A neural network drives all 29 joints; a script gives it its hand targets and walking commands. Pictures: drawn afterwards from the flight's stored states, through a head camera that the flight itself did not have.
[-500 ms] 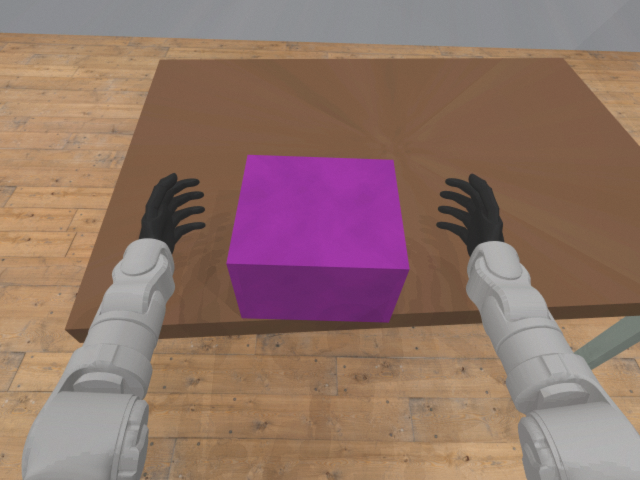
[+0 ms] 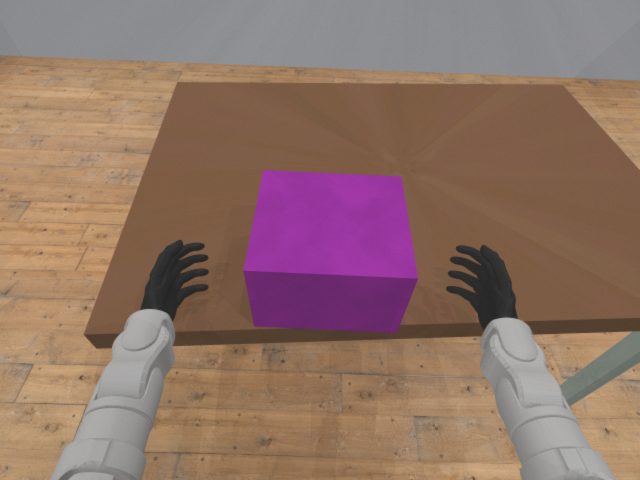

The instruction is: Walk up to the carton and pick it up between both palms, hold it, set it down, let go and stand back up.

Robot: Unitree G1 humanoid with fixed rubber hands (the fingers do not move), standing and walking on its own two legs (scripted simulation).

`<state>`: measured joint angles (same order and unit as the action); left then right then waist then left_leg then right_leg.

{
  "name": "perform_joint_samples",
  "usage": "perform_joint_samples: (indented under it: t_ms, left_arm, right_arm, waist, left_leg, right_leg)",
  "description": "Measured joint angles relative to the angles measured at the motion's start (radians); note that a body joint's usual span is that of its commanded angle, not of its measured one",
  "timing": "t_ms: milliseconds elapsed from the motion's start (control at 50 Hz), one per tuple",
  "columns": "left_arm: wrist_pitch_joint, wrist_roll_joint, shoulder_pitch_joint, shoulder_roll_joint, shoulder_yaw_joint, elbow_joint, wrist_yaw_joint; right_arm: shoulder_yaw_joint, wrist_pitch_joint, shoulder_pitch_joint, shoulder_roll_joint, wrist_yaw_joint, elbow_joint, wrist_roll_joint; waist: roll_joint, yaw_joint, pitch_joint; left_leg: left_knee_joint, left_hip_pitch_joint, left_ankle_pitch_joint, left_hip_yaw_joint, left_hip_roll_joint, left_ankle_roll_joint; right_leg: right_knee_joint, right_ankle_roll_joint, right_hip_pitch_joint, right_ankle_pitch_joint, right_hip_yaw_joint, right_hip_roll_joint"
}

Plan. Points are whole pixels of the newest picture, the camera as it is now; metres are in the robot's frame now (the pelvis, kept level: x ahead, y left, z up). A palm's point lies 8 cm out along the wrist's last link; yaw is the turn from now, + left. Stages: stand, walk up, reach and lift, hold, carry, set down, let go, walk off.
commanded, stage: set down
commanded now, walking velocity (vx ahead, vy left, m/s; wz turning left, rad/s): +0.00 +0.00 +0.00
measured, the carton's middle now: (329, 250) +0.46 +0.01 +0.00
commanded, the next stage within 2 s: let go in 1.24 s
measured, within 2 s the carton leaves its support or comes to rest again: neither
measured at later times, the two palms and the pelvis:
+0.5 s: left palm (155, 362) +0.27 +0.23 +0.01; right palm (499, 368) +0.27 -0.20 +0.01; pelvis +0.00 +0.00 +0.00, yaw -1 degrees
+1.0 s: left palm (150, 413) +0.22 +0.23 -0.03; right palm (505, 426) +0.22 -0.21 -0.03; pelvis +0.03 +0.01 +0.00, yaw -1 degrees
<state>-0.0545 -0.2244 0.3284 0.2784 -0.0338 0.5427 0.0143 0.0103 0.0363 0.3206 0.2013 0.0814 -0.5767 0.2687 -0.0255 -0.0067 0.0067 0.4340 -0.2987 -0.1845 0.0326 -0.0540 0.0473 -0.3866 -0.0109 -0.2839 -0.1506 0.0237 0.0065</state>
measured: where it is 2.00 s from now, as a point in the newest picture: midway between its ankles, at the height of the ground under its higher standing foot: outside the picture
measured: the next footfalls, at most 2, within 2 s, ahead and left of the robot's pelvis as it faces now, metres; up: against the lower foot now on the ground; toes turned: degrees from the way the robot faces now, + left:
none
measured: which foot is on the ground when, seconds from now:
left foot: down 0.00-1.00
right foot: down 0.00-1.00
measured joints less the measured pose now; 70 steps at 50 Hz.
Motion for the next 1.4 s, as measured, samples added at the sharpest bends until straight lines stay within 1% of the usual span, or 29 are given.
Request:
perform_joint_samples:
  t_ms: [180, 380, 540, 700, 940, 1060, 1200, 1400]
  left_arm:
    - [0.003, 0.013, -0.091, -0.022, 0.010, -0.034, -0.002]
    - [0.022, 0.003, -0.182, -0.013, 0.036, -0.050, 0.019]
    - [0.029, 0.020, -0.256, -0.018, 0.043, -0.052, 0.012]
    - [0.027, 0.032, -0.336, -0.022, 0.059, -0.077, 0.024]
    - [-0.021, 0.063, -0.474, -0.039, 0.076, -0.174, 0.033]
    - [-0.056, 0.094, -0.526, -0.050, 0.074, -0.190, 0.029]
    - [-0.083, 0.115, -0.568, -0.057, 0.080, -0.183, 0.027]
    - [-0.071, 0.130, -0.574, -0.054, 0.067, -0.146, 0.019]
  right_arm:
    - [-0.006, 0.001, -0.099, -0.020, -0.004, 0.037, -0.024]
    - [0.001, -0.012, -0.204, -0.043, -0.009, 0.091, -0.057]
    - [0.004, 0.000, -0.269, -0.059, -0.013, 0.075, -0.101]
    - [0.022, 0.018, -0.336, -0.068, -0.034, 0.061, -0.139]
    - [0.027, 0.051, -0.456, -0.049, -0.062, 0.072, -0.169]
    - [0.025, 0.058, -0.507, -0.041, -0.074, 0.058, -0.191]
    - [0.030, 0.060, -0.553, -0.046, -0.086, 0.038, -0.224]
    - [0.031, 0.098, -0.566, -0.055, -0.089, 0.004, -0.256]
  waist:
    - [-0.001, -0.006, -0.029]
    - [-0.009, -0.020, -0.042]
    - [-0.007, -0.026, -0.043]
    - [-0.004, -0.028, -0.047]
    - [0.006, -0.028, -0.038]
    - [0.010, -0.028, -0.040]
    - [0.016, -0.027, -0.051]
    - [0.020, -0.025, -0.061]
  left_leg:
    - [-0.030, 0.096, 0.003, -0.009, 0.002, 0.000]
    - [-0.041, 0.146, -0.001, -0.016, 0.002, 0.003]
    - [-0.048, 0.167, -0.004, -0.017, 0.006, 0.001]
    - [-0.038, 0.167, -0.017, -0.021, 0.011, -0.004]
    - [-0.028, 0.185, -0.045, -0.034, 0.012, -0.013]
    - [-0.031, 0.213, -0.055, -0.039, 0.011, -0.014]
    - [-0.027, 0.228, -0.064, -0.043, 0.008, -0.014]
    - [-0.021, 0.227, -0.070, -0.049, 0.003, -0.010]
  right_leg:
    - [0.011, 0.000, 0.085, -0.006, -0.010, 0.002]
    - [-0.003, 0.003, 0.121, -0.020, -0.020, 0.000]
    - [-0.003, 0.001, 0.139, -0.027, -0.022, 0.004]
    - [-0.012, -0.005, 0.138, -0.039, -0.026, 0.009]
    - [-0.005, -0.014, 0.160, -0.054, -0.040, 0.010]
    - [0.004, -0.016, 0.189, -0.060, -0.044, 0.009]
    - [-0.001, -0.015, 0.201, -0.068, -0.047, 0.007]
    - [-0.015, -0.011, 0.194, -0.076, -0.052, 0.002]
